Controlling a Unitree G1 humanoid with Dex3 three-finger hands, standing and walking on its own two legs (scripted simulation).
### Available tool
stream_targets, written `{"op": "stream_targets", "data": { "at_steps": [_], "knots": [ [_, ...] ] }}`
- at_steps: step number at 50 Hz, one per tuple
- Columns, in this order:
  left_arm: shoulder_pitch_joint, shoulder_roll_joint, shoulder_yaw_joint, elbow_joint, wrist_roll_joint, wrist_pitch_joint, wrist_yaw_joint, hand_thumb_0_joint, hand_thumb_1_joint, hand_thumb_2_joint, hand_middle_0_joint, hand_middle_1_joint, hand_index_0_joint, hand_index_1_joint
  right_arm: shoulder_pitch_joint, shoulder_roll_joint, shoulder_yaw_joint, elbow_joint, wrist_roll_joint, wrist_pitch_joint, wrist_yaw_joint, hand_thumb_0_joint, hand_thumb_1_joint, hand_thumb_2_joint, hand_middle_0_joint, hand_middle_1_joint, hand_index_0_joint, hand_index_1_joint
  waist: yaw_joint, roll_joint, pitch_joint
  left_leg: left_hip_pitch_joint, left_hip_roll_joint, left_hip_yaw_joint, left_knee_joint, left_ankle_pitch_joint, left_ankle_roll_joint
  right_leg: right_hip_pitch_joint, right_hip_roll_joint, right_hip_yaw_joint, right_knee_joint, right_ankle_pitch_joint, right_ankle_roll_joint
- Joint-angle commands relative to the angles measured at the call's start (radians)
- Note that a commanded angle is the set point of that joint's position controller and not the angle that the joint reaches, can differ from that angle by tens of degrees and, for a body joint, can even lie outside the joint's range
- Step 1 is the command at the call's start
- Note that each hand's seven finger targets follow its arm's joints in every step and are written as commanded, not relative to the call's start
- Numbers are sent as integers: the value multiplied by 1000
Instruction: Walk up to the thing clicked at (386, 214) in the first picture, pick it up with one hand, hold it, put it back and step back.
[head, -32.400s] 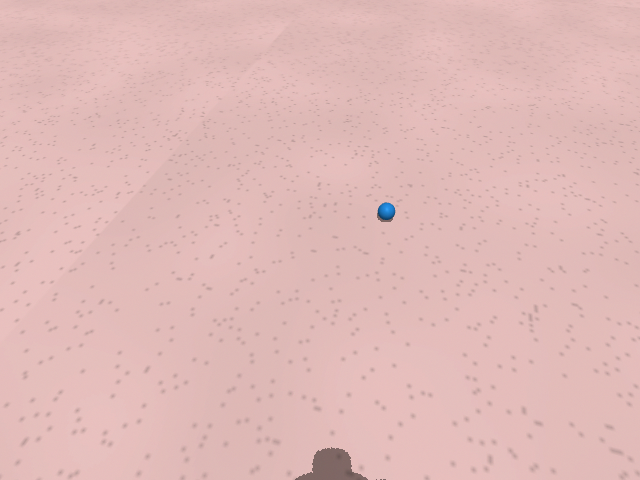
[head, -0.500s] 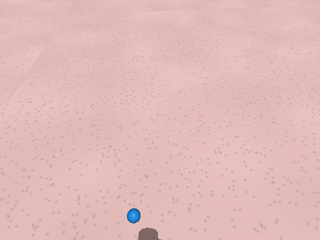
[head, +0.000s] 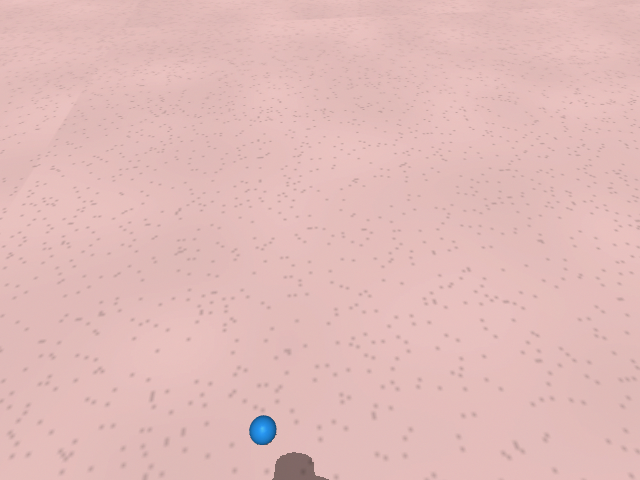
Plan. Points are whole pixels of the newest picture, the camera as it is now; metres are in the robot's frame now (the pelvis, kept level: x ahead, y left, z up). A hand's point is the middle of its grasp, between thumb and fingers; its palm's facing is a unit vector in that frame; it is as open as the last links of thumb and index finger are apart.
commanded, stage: stand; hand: left
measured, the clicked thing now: (262, 429) +0.43 +0.19 -0.74
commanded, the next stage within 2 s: rise first in 1.82 s
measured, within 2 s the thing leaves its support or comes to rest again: neither
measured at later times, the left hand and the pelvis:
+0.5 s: hand out of the picture +0.07 +0.25 -0.15, palm faces -0.02 -0.94 -0.34, open 7.4 cm; pelvis +0.00 -0.01 +0.00, yaw +0 degrees
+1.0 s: hand out of the picture +0.09 +0.25 -0.15, palm faces -0.02 -0.94 -0.35, open 7.4 cm; pelvis +0.01 -0.01 +0.00, yaw +0 degrees
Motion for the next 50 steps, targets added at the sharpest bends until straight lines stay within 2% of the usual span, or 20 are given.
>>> {"op": "stream_targets", "data": {
  "at_steps": [1,7,13,18,21,28,33,34,50],
  "knots": [
    [-49,227,39,-63,0,-18,16,0,900,900,-200,-300,-200,-300,-41,-205,-39,-62,3,-18,-13,0,-900,-900,200,300,200,300,-2,-18,-85,-30,94,-69,-53,68,37,23,-104,89,-61,72,-29],
    [-41,229,37,-66,1,-21,16,0,900,900,-200,-300,-200,-300,-29,-203,-39,-64,2,-19,-12,0,-900,-900,200,300,200,300,-7,-22,-110,-3,97,-68,-41,101,39,26,-107,91,-56,107,-32],
    [-29,227,38,-64,1,-15,15,0,900,900,-200,-300,-200,-300,-15,-204,-38,-59,3,-14,-13,0,-900,-900,200,300,200,300,-2,-21,-79,-26,92,-72,-45,43,37,0,-102,93,-64,27,-31],
    [-21,230,37,-66,1,-18,15,0,900,900,-200,-300,-200,-300,-1,-204,-35,-60,2,-17,-13,0,-900,-900,200,300,200,300,-3,-14,-84,-24,93,-72,-41,63,40,7,-103,96,-62,56,-32],
    [-18,225,36,-63,-1,-15,13,0,900,900,-200,-300,-200,-300,3,-208,-32,-57,3,-16,-14,0,-900,-900,200,300,200,300,0,-12,-76,-28,93,-74,-43,49,39,-1,-103,98,-62,37,-32],
    [-12,224,34,-66,-1,-15,13,0,900,900,-200,-300,-200,-300,4,-212,-30,-62,4,-17,-17,0,-900,-900,200,300,200,300,1,-8,-95,-24,97,-74,-36,112,39,29,-101,86,-45,119,-34],
    [-19,229,32,-70,-1,-14,14,0,900,900,-200,-300,-200,-301,11,-214,-28,-62,3,-17,-17,0,-900,-900,200,300,200,300,-2,-14,-94,-14,100,-72,-35,113,38,24,-105,92,-49,110,-35],
    [-24,226,33,-73,1,-14,14,0,900,900,-200,-300,-200,-301,12,-217,-29,-66,2,-16,-18,0,-900,-900,200,300,200,300,-6,-7,-107,-16,101,-66,-30,124,39,38,-109,93,-43,147,-37],
    [-12,227,32,-70,1,-15,14,0,900,900,-200,-300,-200,-301,9,-215,-26,-73,2,-18,-19,0,-900,-900,200,300,200,300,1,-19,-100,-2,105,-68,-39,142,37,35,-104,83,-42,153,-33]
  ]
}}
